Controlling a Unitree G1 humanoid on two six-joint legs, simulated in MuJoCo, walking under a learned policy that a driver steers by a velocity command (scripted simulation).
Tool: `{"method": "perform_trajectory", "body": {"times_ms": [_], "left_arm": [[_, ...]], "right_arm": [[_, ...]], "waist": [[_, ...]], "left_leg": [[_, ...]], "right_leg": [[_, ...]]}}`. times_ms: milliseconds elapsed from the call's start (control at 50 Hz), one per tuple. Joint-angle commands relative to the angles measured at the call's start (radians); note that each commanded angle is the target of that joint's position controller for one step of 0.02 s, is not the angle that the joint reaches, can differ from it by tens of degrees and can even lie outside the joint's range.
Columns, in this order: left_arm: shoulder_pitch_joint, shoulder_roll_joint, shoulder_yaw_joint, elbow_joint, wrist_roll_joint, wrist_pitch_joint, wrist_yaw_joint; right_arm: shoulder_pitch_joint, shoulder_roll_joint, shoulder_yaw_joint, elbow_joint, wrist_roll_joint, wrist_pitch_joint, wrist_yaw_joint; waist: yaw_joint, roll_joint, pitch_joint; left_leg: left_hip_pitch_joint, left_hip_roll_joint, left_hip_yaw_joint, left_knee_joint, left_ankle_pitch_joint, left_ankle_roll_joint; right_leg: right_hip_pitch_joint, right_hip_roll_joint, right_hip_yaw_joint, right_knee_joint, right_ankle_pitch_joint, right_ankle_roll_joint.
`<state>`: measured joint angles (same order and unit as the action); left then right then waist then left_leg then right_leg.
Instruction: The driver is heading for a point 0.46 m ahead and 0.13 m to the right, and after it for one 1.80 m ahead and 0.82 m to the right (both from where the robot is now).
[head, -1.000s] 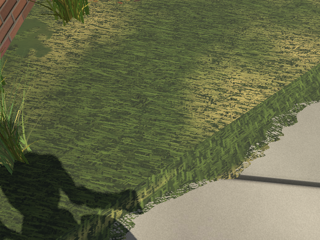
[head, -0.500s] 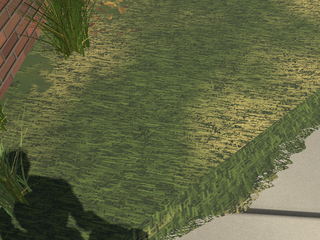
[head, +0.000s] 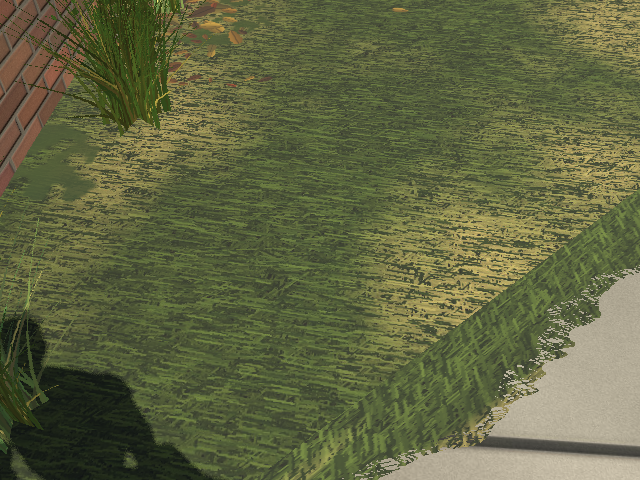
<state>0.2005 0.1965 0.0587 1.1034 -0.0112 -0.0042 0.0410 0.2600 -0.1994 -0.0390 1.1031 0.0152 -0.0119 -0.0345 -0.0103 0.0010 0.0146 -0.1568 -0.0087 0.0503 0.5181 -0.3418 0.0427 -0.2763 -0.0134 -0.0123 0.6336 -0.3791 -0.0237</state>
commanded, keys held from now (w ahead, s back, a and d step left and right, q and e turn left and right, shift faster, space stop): w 0.42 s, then no key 0.22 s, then e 0.36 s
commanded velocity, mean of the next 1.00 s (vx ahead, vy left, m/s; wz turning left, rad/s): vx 0.25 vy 0.00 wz -0.11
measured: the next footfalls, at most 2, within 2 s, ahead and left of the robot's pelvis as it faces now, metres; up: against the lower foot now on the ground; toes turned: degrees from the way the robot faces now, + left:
right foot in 0.22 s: +0.12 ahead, -0.16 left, +0.00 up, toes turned -3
left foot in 0.68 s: +0.43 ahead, +0.06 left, +0.00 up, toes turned +4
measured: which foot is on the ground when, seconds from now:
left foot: down 0.00-0.22, up 0.24-0.66, down 0.68-1.00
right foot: up 0.00-0.20, down 0.22-0.68, up 0.70-1.00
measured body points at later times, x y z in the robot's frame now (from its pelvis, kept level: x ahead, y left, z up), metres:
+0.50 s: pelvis +0.16 -0.07 +0.01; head +0.17 -0.08 +0.46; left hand +0.09 +0.16 -0.13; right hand +0.32 -0.32 -0.11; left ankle +0.30 +0.10 -0.67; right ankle +0.08 -0.15 -0.73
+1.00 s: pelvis +0.30 -0.03 +0.00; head +0.33 -0.04 +0.45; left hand +0.43 +0.23 -0.13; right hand +0.37 -0.32 -0.13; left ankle +0.39 +0.06 -0.73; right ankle +0.31 -0.17 -0.69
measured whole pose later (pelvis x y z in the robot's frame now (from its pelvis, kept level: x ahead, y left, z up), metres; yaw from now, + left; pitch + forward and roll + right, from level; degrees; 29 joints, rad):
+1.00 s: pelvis +0.30 -0.03 +0.00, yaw -8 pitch +1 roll +1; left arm 0.17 0.26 0.09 0.91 -0.01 0.04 0.05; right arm 0.09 -0.25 -0.06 0.97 -0.02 -0.02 -0.06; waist 0.00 -0.02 0.05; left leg -0.33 0.04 0.21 0.39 -0.08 0.06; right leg -0.52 -0.08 -0.03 0.94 -0.40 0.03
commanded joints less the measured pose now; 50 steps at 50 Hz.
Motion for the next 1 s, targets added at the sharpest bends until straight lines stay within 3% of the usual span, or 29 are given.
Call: {"method": "perform_trajectory", "body": {"times_ms": [20,60,120,160,180,200,220,240,260,280,320,340,360,420,480,540,600,640,660,680,700,720,740,760,780,800,860,920,1000], "left_arm": [[-0.118,0.077,0.012,-0.088,-0.015,-0.046,-0.014],[-0.111,0.089,0.019,-0.093,-0.025,-0.066,-0.026],[-0.114,0.075,0.020,-0.089,-0.024,-0.086,-0.038],[0.001,0.062,0.024,-0.040,-0.021,-0.083,-0.045],[0.088,0.076,0.034,-0.005,-0.020,-0.077,-0.043],[0.186,0.098,0.046,0.020,-0.019,-0.073,-0.040],[0.313,0.181,0.066,0.034,-0.011,-0.076,-0.031],[0.396,0.264,0.068,0.040,0.000,-0.089,-0.044],[0.319,0.214,0.046,0.032,0.010,-0.107,-0.049],[0.217,0.159,0.027,-0.005,0.006,-0.118,-0.054],[0.097,0.125,0.006,-0.048,0.008,-0.121,-0.063],[0.099,0.099,-0.004,-0.049,0.011,-0.116,-0.063],[0.130,0.104,-0.005,-0.042,0.016,-0.114,-0.059],[0.204,0.128,-0.005,-0.030,0.020,-0.110,-0.039],[0.193,0.141,-0.007,-0.045,0.025,-0.098,-0.024],[0.239,0.148,-0.004,-0.030,0.016,-0.087,-0.018],[0.222,0.148,0.001,-0.024,0.008,-0.074,-0.015],[0.176,0.162,0.009,-0.035,0.004,-0.067,-0.012],[0.181,0.152,0.007,-0.036,0.003,-0.063,-0.015],[0.207,0.129,-0.003,-0.052,0.019,-0.065,-0.020],[0.358,0.011,-0.037,-0.036,0.018,-0.065,-0.025],[0.392,0.048,-0.028,-0.013,-0.007,-0.067,-0.029],[0.266,0.130,-0.002,-0.061,-0.030,-0.063,-0.026],[0.159,0.147,0.007,-0.092,-0.030,-0.050,-0.014],[0.118,0.145,0.018,-0.104,-0.021,-0.031,0.000],[0.139,0.131,0.024,-0.106,-0.015,-0.007,0.010],[0.161,0.095,0.031,-0.138,-0.008,0.024,0.023],[0.100,0.111,0.038,-0.189,-0.001,0.038,0.018],[0.037,0.129,0.045,-0.235,-0.001,0.046,-0.001]], "right_arm": [[0.084,-0.200,-0.047,-0.021,-0.001,-0.036,-0.006],[0.076,-0.170,-0.042,-0.034,-0.001,-0.059,0.002],[0.044,-0.177,-0.045,-0.051,0.013,-0.060,0.012],[0.031,-0.194,-0.050,-0.053,0.021,-0.050,0.019],[0.038,-0.189,-0.048,-0.054,0.021,-0.049,0.020],[0.015,-0.172,-0.041,-0.062,0.019,-0.053,0.019],[-0.021,-0.100,-0.021,-0.087,0.005,-0.058,0.024],[-0.017,-0.035,-0.009,-0.131,0.007,-0.076,0.019],[-0.044,-0.087,-0.020,-0.142,0.034,-0.090,0.022],[-0.078,-0.116,-0.024,-0.156,0.045,-0.099,0.030],[-0.061,-0.129,-0.038,-0.137,0.022,-0.101,0.026],[-0.054,-0.135,-0.045,-0.131,0.015,-0.094,0.027],[-0.051,-0.119,-0.045,-0.128,0.014,-0.087,0.030],[-0.136,-0.097,-0.045,-0.156,0.004,-0.072,0.032],[-0.248,-0.064,-0.031,-0.197,0.000,-0.072,0.039],[-0.325,-0.055,-0.019,-0.218,0.002,-0.066,0.051],[-0.324,-0.089,-0.022,-0.228,0.001,-0.065,0.061],[-0.210,-0.144,-0.043,-0.195,-0.010,-0.075,0.062],[-0.114,-0.177,-0.059,-0.162,-0.019,-0.081,0.058],[-0.002,-0.238,-0.071,-0.138,-0.040,-0.085,0.050],[0.038,-0.256,-0.063,-0.133,-0.057,-0.075,0.043],[0.036,-0.214,-0.048,-0.150,-0.031,-0.065,0.047],[-0.060,-0.211,-0.048,-0.184,-0.015,-0.056,0.041],[-0.148,-0.175,-0.037,-0.203,-0.012,-0.053,0.031],[-0.192,-0.144,-0.027,-0.204,-0.017,-0.053,0.024],[-0.219,-0.129,-0.022,-0.200,-0.027,-0.050,0.019],[-0.215,-0.160,-0.035,-0.188,-0.049,-0.043,0.003],[-0.216,-0.196,-0.049,-0.195,-0.039,-0.034,-0.019],[-0.241,-0.224,-0.060,-0.207,-0.027,-0.011,-0.037]], "waist": [[-0.048,0.154,0.180],[-0.033,0.112,0.165],[-0.015,0.098,0.111],[0.043,0.095,0.070],[0.073,0.082,0.042],[0.123,0.050,0.014],[0.168,-0.172,-0.021],[0.155,-0.358,-0.085],[0.115,-0.226,-0.033],[0.085,-0.149,0.038],[0.030,-0.082,0.070],[0.018,-0.081,0.068],[0.018,-0.098,0.063],[0.031,-0.063,0.071],[0.039,-0.066,0.088],[0.061,-0.087,0.075],[0.033,-0.109,0.055],[-0.035,-0.120,-0.020],[-0.077,-0.086,-0.074],[-0.090,-0.006,-0.200],[-0.026,0.228,-0.372],[-0.039,0.195,-0.488],[-0.043,0.148,-0.361],[-0.027,0.070,-0.238],[-0.007,0.041,-0.155],[0.025,0.064,-0.119],[0.050,0.107,-0.080],[0.041,0.108,-0.102],[0.040,0.112,-0.103]], "left_leg": [[-0.044,0.384,-0.526,-0.402,-0.452,0.230],[0.065,0.378,-0.488,-0.378,-0.304,0.213],[0.007,0.262,-0.277,-0.339,-0.116,0.143],[-0.143,0.204,-0.182,-0.265,-0.093,0.128],[-0.203,0.181,-0.161,-0.207,-0.067,0.118],[-0.260,0.152,-0.122,-0.085,0.033,0.090],[-0.384,0.064,0.001,0.294,0.048,0.015],[-0.606,-0.055,-0.021,0.588,-0.226,-0.010],[-0.696,0.020,-0.126,0.758,-0.204,0.016],[-0.746,0.073,-0.133,0.785,-0.091,0.046],[-0.665,0.135,-0.117,0.675,0.084,0.053],[-0.608,0.148,-0.108,0.621,0.127,0.048],[-0.573,0.148,-0.095,0.579,0.157,0.036],[-0.610,0.137,-0.067,0.447,0.244,0.001],[-0.521,0.093,-0.024,0.222,0.347,-0.018],[-0.398,0.051,0.008,0.108,0.416,-0.017],[-0.360,0.042,-0.023,0.041,0.384,0.021],[-0.228,0.004,-0.014,-0.012,0.370,0.056],[-0.089,-0.005,-0.007,-0.085,0.494,0.077],[0.189,0.138,-0.128,-0.004,0.915,0.119],[0.514,0.430,-0.430,0.027,1.246,0.313],[0.501,0.473,-0.512,-0.029,1.086,0.358],[0.352,0.434,-0.420,-0.104,0.821,0.321],[0.198,0.378,-0.328,-0.162,0.611,0.261],[0.045,0.343,-0.256,-0.214,0.493,0.225],[-0.078,0.309,-0.182,-0.247,0.406,0.195],[-0.196,0.289,-0.101,-0.307,0.302,0.210],[-0.157,0.332,-0.093,-0.335,0.214,0.228],[-0.146,0.342,-0.032,-0.346,0.150,0.195]], "right_leg": [[-0.308,-0.036,0.004,0.270,-0.100,-0.037],[-0.422,-0.089,0.044,0.319,-0.124,-0.050],[-0.216,-0.058,-0.035,0.067,-0.033,-0.040],[0.056,0.014,-0.119,-0.068,0.129,-0.022],[0.180,0.047,-0.135,-0.082,0.155,-0.016],[0.290,0.034,-0.097,-0.112,0.141,-0.030],[0.393,-0.178,0.211,-0.263,0.032,-0.104],[0.500,-0.383,0.691,-0.458,-0.110,-0.261],[0.428,-0.420,0.752,-0.474,-0.280,-0.288],[0.361,-0.379,0.629,-0.470,-0.289,-0.243],[0.242,-0.287,0.396,-0.488,-0.051,-0.167],[0.209,-0.246,0.304,-0.501,0.052,-0.141],[0.194,-0.233,0.255,-0.508,0.135,-0.140],[0.221,-0.213,0.169,-0.520,0.326,-0.156],[0.164,-0.171,0.052,-0.490,0.626,-0.132],[0.151,-0.160,0.002,-0.454,0.702,-0.124],[0.239,-0.197,0.013,-0.369,0.788,-0.112],[0.296,-0.194,0.024,-0.239,0.917,-0.086],[0.288,-0.144,0.017,-0.102,0.920,-0.058],[0.127,-0.085,0.003,0.106,0.657,-0.020],[-0.172,0.060,-0.014,0.494,-0.164,0.044],[-0.205,0.065,0.145,0.687,-0.361,0.052],[-0.288,0.027,0.110,0.735,-0.311,0.058],[-0.314,-0.021,0.076,0.700,-0.238,0.062],[-0.285,-0.050,0.068,0.653,-0.179,0.070],[-0.206,-0.071,0.064,0.607,-0.150,0.071],[-0.146,-0.066,0.020,0.498,-0.109,0.064],[-0.175,-0.088,0.016,0.395,-0.039,0.058],[-0.123,-0.081,-0.022,0.266,0.016,0.044]]}}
